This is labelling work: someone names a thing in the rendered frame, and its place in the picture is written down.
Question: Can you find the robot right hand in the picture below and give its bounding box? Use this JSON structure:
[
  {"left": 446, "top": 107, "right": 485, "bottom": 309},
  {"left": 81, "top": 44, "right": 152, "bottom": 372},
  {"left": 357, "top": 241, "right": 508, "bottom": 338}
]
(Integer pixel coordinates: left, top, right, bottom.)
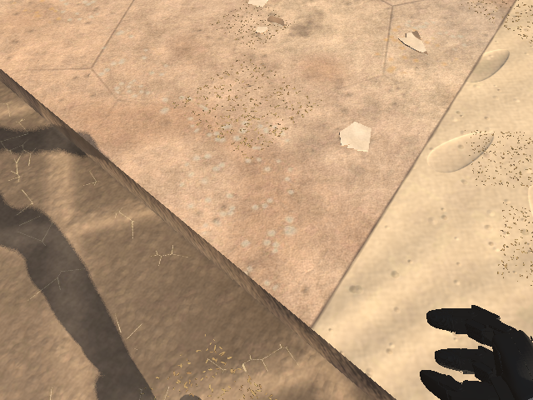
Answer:
[{"left": 420, "top": 305, "right": 533, "bottom": 400}]

